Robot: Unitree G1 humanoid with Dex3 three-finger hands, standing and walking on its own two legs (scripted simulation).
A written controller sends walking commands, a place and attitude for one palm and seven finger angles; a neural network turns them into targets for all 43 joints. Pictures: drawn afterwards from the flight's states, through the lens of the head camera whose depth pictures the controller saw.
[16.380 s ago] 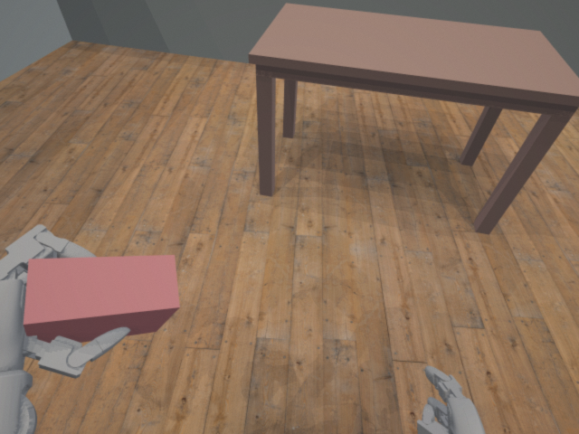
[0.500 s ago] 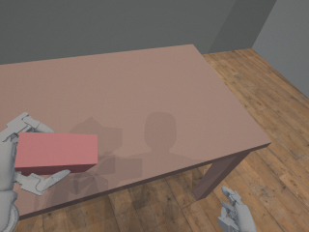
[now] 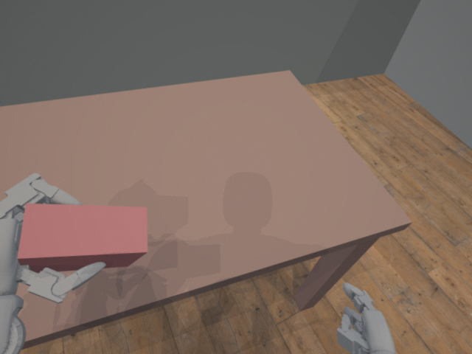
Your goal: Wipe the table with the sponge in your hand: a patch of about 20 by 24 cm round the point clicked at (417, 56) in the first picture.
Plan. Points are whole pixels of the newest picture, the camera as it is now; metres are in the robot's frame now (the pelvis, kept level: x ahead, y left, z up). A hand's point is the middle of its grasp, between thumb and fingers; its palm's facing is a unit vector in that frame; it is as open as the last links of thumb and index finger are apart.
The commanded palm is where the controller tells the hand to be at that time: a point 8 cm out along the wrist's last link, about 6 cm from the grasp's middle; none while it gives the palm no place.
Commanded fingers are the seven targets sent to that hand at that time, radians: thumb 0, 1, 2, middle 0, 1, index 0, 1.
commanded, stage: look again from close up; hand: left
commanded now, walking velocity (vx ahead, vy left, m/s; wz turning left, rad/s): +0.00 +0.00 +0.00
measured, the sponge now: (104, 240) +0.23 +0.20 +0.12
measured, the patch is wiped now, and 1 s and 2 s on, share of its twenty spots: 0.00 0.00 0.00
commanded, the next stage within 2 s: shuffle to correct the standing spot in 0.32 s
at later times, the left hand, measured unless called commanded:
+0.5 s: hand (56, 241) +0.21 +0.24 +0.15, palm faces +0.34 -0.86 -0.39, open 10.1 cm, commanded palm +0.16 +0.28 +0.17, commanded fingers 0.00 0.10 1.30 -1.20 -1.60 -1.20 -1.60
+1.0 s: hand (110, 238) +0.22 +0.18 +0.15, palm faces +0.29 -0.86 -0.43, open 10.1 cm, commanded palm +0.16 +0.22 +0.17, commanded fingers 0.00 0.10 1.30 -1.20 -1.60 -1.20 -1.60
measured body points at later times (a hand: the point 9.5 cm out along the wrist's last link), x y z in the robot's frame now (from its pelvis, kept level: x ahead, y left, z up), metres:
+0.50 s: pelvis -0.01 +0.00 +0.00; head +0.02 +0.02 +0.45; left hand +0.18 +0.29 +0.17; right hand +0.18 -0.22 -0.07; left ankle +0.03 +0.09 -0.74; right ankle -0.02 -0.12 -0.74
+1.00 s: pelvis -0.01 -0.05 -0.01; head +0.02 -0.05 +0.44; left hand +0.20 +0.23 +0.18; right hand +0.16 -0.29 -0.08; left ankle +0.03 +0.09 -0.74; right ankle -0.02 -0.12 -0.74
